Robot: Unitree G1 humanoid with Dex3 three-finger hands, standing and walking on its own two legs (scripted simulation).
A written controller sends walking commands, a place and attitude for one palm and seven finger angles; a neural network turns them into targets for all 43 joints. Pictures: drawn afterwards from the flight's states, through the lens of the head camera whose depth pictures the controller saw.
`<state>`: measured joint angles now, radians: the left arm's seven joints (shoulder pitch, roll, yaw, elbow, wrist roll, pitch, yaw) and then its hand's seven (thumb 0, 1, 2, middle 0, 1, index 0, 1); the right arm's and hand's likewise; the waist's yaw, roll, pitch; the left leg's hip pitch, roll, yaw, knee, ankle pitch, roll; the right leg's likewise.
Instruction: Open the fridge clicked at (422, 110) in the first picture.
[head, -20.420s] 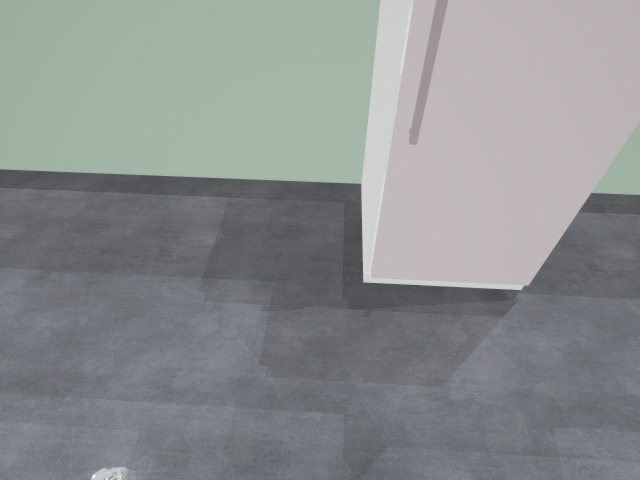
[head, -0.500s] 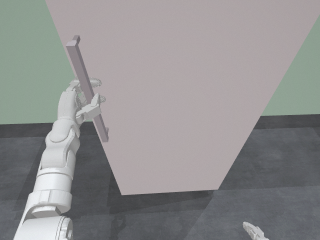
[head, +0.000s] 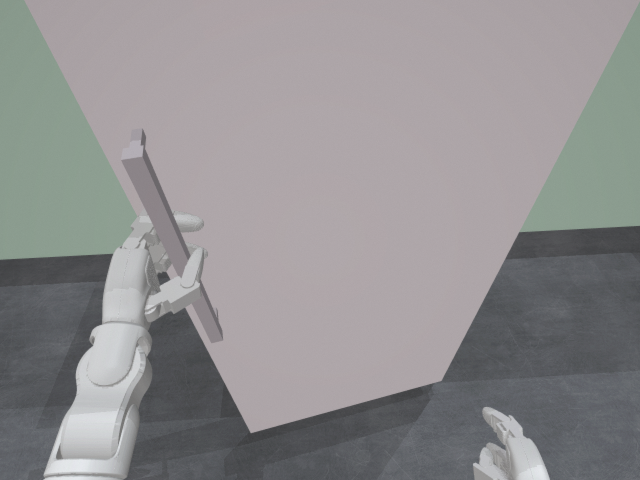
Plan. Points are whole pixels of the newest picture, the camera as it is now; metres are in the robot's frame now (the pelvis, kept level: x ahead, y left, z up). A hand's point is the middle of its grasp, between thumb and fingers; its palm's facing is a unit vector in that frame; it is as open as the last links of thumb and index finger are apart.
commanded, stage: walk backward, drawing the door open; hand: left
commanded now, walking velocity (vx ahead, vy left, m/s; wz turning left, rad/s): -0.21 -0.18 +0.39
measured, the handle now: (185, 258) +0.35 +0.19 +0.11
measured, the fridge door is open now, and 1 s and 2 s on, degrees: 11 44 75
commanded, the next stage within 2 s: stop walking and hold the door back in 1.84 s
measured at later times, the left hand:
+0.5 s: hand (240, 415) +0.16 +0.08 +0.13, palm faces +0.20 -0.96 -0.21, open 6.6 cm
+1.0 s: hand out of the picture +0.06 -0.03 +0.13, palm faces +0.42 -0.88 -0.23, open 7.0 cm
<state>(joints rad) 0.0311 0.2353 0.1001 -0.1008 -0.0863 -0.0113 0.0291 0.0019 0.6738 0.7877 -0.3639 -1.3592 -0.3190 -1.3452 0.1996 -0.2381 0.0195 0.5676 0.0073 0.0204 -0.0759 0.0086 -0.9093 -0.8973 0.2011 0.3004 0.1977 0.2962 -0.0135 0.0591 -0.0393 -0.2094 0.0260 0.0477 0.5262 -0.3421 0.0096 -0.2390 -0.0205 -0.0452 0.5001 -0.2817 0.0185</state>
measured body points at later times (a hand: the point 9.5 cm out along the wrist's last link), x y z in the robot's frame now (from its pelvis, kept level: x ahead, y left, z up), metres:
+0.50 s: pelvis -0.10 -0.07 -0.01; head -0.09 -0.10 +0.44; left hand +0.15 +0.13 +0.14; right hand +0.06 -0.29 -0.12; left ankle -0.07 +0.09 -0.73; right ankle -0.03 -0.13 -0.74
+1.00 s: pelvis -0.12 -0.24 -0.01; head -0.08 -0.25 +0.44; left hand +0.03 +0.01 +0.14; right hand +0.14 -0.37 -0.12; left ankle -0.16 -0.07 -0.69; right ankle -0.11 -0.32 -0.74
